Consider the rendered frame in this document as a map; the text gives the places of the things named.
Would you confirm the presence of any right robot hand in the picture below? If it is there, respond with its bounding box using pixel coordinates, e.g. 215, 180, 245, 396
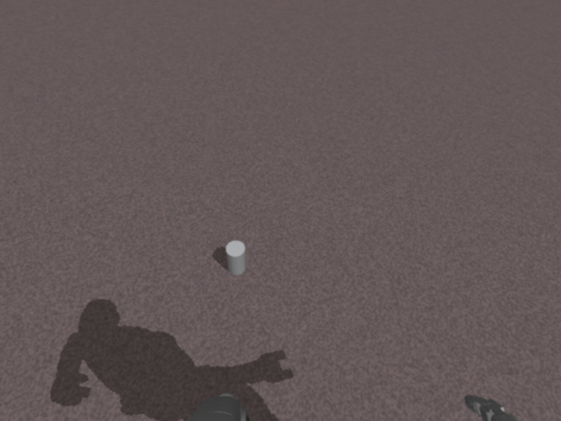
465, 396, 519, 421

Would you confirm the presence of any can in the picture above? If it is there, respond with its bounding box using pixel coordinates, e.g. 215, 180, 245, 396
226, 240, 246, 275

